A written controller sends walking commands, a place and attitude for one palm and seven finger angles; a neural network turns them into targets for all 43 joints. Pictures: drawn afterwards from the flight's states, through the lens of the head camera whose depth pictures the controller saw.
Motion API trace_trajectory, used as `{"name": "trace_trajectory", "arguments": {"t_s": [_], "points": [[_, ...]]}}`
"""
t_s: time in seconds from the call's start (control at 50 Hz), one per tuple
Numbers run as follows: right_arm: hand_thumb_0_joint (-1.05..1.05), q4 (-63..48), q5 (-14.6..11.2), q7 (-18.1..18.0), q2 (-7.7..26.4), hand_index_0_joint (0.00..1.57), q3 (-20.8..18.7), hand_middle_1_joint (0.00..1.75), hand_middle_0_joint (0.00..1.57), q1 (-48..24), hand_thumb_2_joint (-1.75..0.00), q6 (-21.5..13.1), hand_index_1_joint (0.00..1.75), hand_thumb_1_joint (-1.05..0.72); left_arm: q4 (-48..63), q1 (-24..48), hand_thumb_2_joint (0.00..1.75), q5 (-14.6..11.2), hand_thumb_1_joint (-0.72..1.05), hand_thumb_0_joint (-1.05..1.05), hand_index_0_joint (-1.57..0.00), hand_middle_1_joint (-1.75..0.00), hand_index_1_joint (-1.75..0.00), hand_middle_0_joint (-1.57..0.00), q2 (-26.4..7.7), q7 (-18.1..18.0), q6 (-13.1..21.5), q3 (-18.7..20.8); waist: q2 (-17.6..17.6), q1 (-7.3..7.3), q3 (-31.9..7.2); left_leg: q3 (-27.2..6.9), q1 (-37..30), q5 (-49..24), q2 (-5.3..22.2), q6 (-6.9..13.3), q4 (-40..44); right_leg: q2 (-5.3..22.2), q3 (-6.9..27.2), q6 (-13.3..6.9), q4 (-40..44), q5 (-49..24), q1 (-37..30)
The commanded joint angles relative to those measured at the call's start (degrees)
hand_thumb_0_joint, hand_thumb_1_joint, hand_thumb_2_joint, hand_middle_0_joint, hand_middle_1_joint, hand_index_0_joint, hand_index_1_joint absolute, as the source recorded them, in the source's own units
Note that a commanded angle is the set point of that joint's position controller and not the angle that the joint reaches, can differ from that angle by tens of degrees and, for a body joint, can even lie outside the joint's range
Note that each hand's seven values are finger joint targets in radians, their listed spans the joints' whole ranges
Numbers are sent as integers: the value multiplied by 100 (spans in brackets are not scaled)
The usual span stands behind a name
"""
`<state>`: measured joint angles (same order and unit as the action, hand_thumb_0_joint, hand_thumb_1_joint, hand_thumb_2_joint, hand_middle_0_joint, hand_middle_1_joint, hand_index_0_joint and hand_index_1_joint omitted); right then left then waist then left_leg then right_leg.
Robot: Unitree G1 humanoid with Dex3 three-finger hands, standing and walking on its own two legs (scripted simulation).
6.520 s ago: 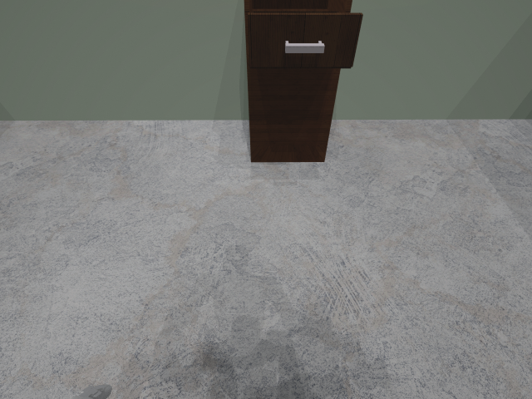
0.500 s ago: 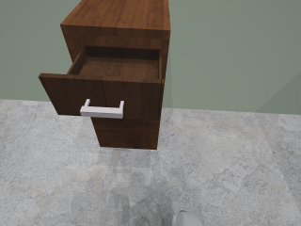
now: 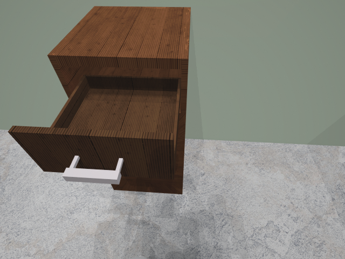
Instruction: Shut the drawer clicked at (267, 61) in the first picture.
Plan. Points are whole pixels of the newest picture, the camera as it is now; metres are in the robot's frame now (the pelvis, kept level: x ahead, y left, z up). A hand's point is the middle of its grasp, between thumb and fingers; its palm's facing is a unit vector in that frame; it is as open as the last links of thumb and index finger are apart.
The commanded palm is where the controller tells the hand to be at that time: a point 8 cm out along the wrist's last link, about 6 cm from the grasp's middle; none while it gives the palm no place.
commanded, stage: come to a stop and stand still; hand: left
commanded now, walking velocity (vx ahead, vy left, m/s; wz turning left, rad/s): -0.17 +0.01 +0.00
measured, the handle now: (95, 168) +0.32 +0.22 +0.02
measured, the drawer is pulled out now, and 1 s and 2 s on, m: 0.28 0.28 0.28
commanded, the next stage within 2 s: look again from close up in 1.92 s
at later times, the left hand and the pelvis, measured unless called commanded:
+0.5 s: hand out of the picture +0.00 +0.18 -0.17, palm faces -0.01 -0.95 -0.32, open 7.4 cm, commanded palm none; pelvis -0.02 -0.03 -0.01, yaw -1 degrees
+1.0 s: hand out of the picture +0.01 +0.15 -0.17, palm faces +0.00 -0.98 -0.21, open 7.3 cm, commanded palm none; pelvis -0.05 -0.03 +0.00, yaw +0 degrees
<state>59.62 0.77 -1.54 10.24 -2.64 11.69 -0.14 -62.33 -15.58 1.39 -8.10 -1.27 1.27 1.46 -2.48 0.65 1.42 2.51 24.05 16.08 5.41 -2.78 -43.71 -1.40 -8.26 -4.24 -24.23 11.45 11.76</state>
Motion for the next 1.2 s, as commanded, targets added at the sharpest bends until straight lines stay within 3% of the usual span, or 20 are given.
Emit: {"name": "trace_trajectory", "arguments": {"t_s": [0.0,0.02,0.06,0.08,0.14,0.24,0.34,0.36,0.38,0.4,0.42,0.44,0.46,0.56,0.6,0.66,0.74,0.8,0.94,1.18], "points": [[0,29,-47,22,37,20,46,30,20,611,-90,44,30,-90,228,-163,90,-48,90,0,-20,-30,-30,-20,-816,-100,37,134,839,-85,-118,-30,-1066,-386,-145,18,1281,1536,1011,-367,342,-2409,152],[0,72,-49,11,105,20,28,30,20,650,-90,29,30,-90,215,-181,90,-74,90,0,-20,-30,-30,-20,-804,-106,0,136,711,-116,-142,-40,-1430,-1021,-116,43,1746,1422,945,-200,130,-2151,266],[0,-22,-28,-26,477,20,-36,30,20,610,-90,-64,30,-90,261,-490,90,-82,90,0,-20,-30,-30,-20,-522,-127,-85,106,-184,36,-266,-698,-1778,-3287,731,451,1985,858,609,253,-376,-895,428],[0,-81,-10,-51,616,20,-45,30,20,452,-90,-37,30,-90,251,-571,90,-83,90,0,-20,-30,-30,-20,-426,-160,-113,74,-319,95,-181,-773,-1625,-3692,973,673,2018,676,522,367,-379,-237,372],[0,-141,-28,-130,573,20,-48,30,20,173,-90,-11,30,-90,216,-487,90,-86,90,0,-20,-30,-30,-20,-520,-128,-203,84,-983,49,-182,-962,-1500,-3784,1076,986,2443,515,436,489,-1095,823,275],[0,-271,29,-184,757,20,-153,30,20,-84,-90,38,30,-90,288,-530,90,-42,90,0,-20,-30,-30,-20,-463,-109,-330,164,-635,24,-313,-1049,-1640,-3942,1384,1458,2378,420,835,514,-2633,1862,913],[0,-279,30,-103,846,20,-231,30,20,-157,-90,86,30,-90,314,-667,90,-33,90,0,-20,-30,-30,-20,-359,-86,-260,140,-484,43,-612,-687,-1604,-3056,1020,1124,2038,385,562,560,-1151,951,302],[0,-583,31,-129,1042,20,-150,30,20,-179,-90,68,30,-90,689,-705,90,36,90,0,-20,-30,-30,-20,-1193,-115,-186,-47,-324,98,-376,-648,-1768,-1834,508,907,2149,105,471,583,-959,1331,236],[0,-824,-6,-44,964,20,-304,30,20,-594,-90,27,30,-90,813,-775,90,19,90,0,-20,-30,-30,-20,-912,-76,-216,62,127,245,-514,-526,-1128,-955,543,569,1379,464,1072,449,-116,646,633],[0,-914,2,-4,660,20,-279,30,20,-488,-90,122,30,-90,905,-539,90,78,90,0,-20,-30,-30,-20,-1083,-100,-194,117,1118,54,-300,-119,-565,294,-95,319,792,1022,1825,204,503,752,640],[0,-999,1,58,442,20,-193,30,20,-584,-90,209,30,-90,1029,-294,90,90,90,0,-20,-30,-30,-20,-1395,-134,-190,119,1517,54,93,19,-209,740,-441,196,351,1518,2305,7,805,694,825],[0,-1028,13,105,423,20,-215,30,20,-513,-90,284,30,-90,1155,-92,90,80,90,0,-20,-30,-30,-20,-1400,-148,-175,95,1320,-50,11,-152,-314,883,-426,167,-233,1650,2436,-168,1023,1751,1171],[0,-1007,68,120,411,20,-175,30,20,-389,-90,313,30,-90,1249,47,90,61,90,0,-20,-30,-30,-20,-1221,-220,-99,70,1680,-112,197,-275,17,665,-403,220,-492,1490,2435,-71,975,1123,983],[0,-928,6,144,372,20,-132,30,20,-206,-90,233,30,-90,1342,73,90,35,90,0,-20,-30,-30,-20,-1196,-219,-16,122,1025,-109,121,-150,144,726,-331,219,-539,1484,1824,-388,318,-1432,84],[0,-927,-26,124,383,20,-119,30,20,-229,-90,201,30,-90,1296,-22,90,22,90,0,-20,-30,-30,-20,-1283,-208,-24,143,939,-57,-38,-116,-149,738,-360,210,56,1539,1833,-436,281,-1540,-75],[0,-692,-16,92,336,20,-40,30,20,94,-90,120,30,-90,1235,20,90,-25,90,0,-20,-30,-30,-20,-1231,-211,-30,92,860,-101,-230,8,-819,93,-431,256,1268,1337,1709,-119,199,-1571,-287],[0,-451,27,10,536,20,-2,30,20,225,-90,69,30,-90,1139,69,90,-95,90,0,-20,-30,-30,-20,-1024,-211,-37,53,218,-64,-195,-349,-1348,-935,-5,472,1590,900,1439,577,406,-925,42],[0,-322,42,3,483,20,53,30,20,179,-90,44,30,-90,1009,122,90,-95,90,0,-20,-30,-30,-20,-1018,-181,-71,26,-306,-47,-239,-457,-1222,-914,55,473,1839,830,1265,476,304,-777,-219],[0,-108,59,7,457,20,88,30,20,393,-90,13,30,-90,793,44,90,-78,90,0,-20,-30,-30,-20,-857,-129,-39,-17,277,-104,230,-481,-1060,-155,-8,463,2178,795,1382,256,715,360,122],[0,263,12,-25,433,20,153,30,20,624,-90,-103,30,-90,416,-409,90,-78,90,0,-20,-30,-30,-20,-622,-124,-28,-99,218,-70,146,-605,-1205,-503,136,585,2532,706,1141,259,335,-236,20]]}}
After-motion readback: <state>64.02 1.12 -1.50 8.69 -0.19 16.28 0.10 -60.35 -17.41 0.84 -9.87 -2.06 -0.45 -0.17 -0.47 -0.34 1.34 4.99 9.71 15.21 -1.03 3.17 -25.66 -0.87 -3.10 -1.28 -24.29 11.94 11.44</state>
